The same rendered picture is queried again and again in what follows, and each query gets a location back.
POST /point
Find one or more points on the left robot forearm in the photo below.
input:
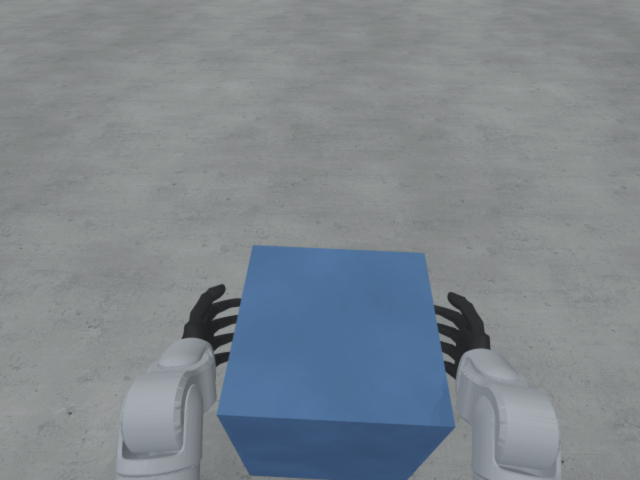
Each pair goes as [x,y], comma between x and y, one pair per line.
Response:
[161,418]

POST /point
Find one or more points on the right robot forearm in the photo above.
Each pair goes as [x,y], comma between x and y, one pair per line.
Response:
[516,431]

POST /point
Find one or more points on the right robot hand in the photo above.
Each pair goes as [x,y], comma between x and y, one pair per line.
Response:
[471,334]

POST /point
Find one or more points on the carton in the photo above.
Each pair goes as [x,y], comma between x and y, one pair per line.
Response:
[336,369]

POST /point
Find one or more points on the left robot hand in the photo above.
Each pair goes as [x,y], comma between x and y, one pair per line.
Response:
[201,324]

